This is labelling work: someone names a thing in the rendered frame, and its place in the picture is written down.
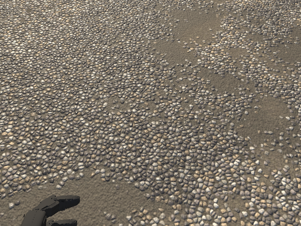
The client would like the left robot hand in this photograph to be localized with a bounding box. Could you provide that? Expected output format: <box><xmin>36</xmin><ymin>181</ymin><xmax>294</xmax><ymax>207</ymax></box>
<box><xmin>21</xmin><ymin>195</ymin><xmax>80</xmax><ymax>226</ymax></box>

